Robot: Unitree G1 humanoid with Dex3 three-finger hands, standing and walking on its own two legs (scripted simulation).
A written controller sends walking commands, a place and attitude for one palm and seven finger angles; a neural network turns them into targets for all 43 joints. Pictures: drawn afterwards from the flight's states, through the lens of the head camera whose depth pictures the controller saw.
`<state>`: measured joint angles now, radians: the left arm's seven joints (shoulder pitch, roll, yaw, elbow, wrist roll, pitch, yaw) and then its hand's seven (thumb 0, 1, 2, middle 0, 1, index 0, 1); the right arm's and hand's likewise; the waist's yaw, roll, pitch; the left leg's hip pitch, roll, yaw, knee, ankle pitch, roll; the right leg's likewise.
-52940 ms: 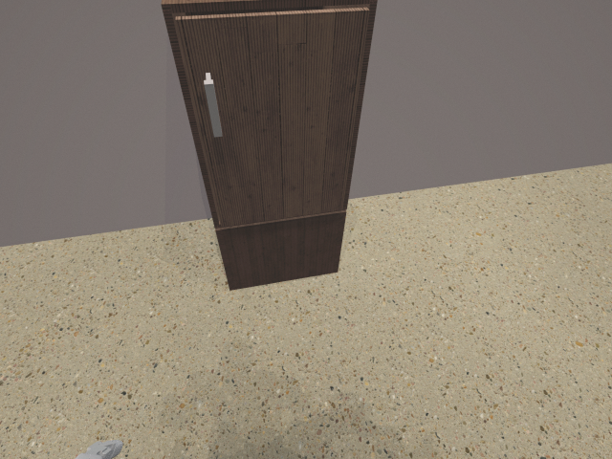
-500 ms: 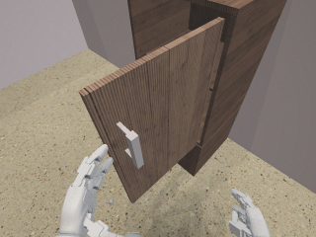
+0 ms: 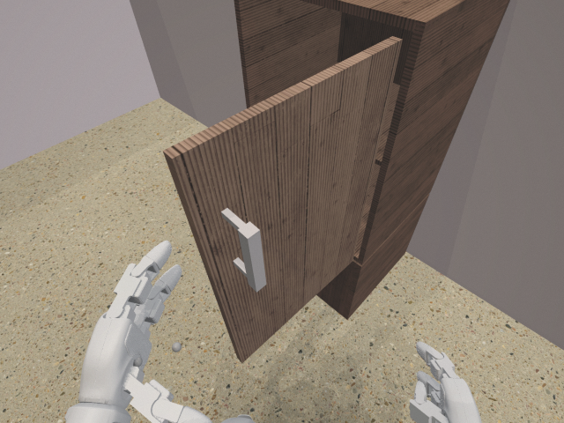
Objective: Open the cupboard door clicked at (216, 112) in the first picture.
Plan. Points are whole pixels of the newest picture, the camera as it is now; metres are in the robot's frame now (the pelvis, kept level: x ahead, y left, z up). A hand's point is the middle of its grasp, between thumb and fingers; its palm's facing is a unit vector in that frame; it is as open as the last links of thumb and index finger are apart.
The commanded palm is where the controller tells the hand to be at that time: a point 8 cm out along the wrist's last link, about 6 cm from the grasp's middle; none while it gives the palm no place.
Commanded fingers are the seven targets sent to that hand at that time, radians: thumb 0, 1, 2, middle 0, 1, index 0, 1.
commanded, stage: draw the hand back to the body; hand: left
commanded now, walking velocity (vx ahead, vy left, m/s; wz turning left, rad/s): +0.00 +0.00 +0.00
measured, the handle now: (244, 251) +0.32 +0.08 +0.10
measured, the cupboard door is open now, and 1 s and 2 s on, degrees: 87 87 87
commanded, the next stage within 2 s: step back with the hand held close in 1.36 s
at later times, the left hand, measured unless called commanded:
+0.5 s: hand (89, 322) +0.19 +0.21 +0.15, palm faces +0.21 -0.93 -0.29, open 14.7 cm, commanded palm +0.16 +0.26 +0.18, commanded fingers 0.00 0.09 0.56 -0.17 -0.30 -0.17 -0.30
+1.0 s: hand out of the picture +0.22 +0.29 +0.21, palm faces +0.43 -0.81 -0.40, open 8.9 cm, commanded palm +0.18 +0.32 +0.23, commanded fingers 0.00 0.90 0.90 -0.20 -0.30 -0.20 -0.30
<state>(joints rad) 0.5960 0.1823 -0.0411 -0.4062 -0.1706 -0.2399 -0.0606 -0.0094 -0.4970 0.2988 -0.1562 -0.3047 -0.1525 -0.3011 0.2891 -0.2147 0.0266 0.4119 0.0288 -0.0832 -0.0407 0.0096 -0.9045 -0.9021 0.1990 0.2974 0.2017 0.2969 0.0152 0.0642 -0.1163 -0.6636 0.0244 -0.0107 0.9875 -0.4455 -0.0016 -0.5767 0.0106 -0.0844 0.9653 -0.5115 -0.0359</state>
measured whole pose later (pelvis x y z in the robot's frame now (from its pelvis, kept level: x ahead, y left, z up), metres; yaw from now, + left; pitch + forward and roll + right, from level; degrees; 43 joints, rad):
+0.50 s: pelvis +0.02 +0.03 +0.04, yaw +0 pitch +2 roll -2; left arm 0.66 0.28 0.09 -0.52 -0.06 -0.03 0.08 -0.01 -0.22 0.42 -0.17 -0.30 -0.16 -0.30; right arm 0.25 -0.21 0.06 0.48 0.02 -0.10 -0.10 0.01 -0.90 -0.90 0.20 0.30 0.20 0.30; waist 0.06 0.05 -0.08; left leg -0.40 0.00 0.02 0.73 -0.37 0.03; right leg -0.30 0.00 -0.06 0.67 -0.40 0.00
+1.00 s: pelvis +0.03 +0.03 +0.06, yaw -1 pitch -3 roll -1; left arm 0.49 0.36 0.32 -0.44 -0.07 -0.04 0.13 0.01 0.63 0.78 -0.20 -0.31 -0.20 -0.30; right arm 0.20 -0.22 0.04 0.61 0.00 -0.08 -0.08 0.01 -0.90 -0.90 0.20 0.30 0.20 0.30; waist 0.07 0.05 0.01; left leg -0.15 -0.01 0.04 0.46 -0.26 0.04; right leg -0.07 -0.01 -0.03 0.41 -0.29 0.01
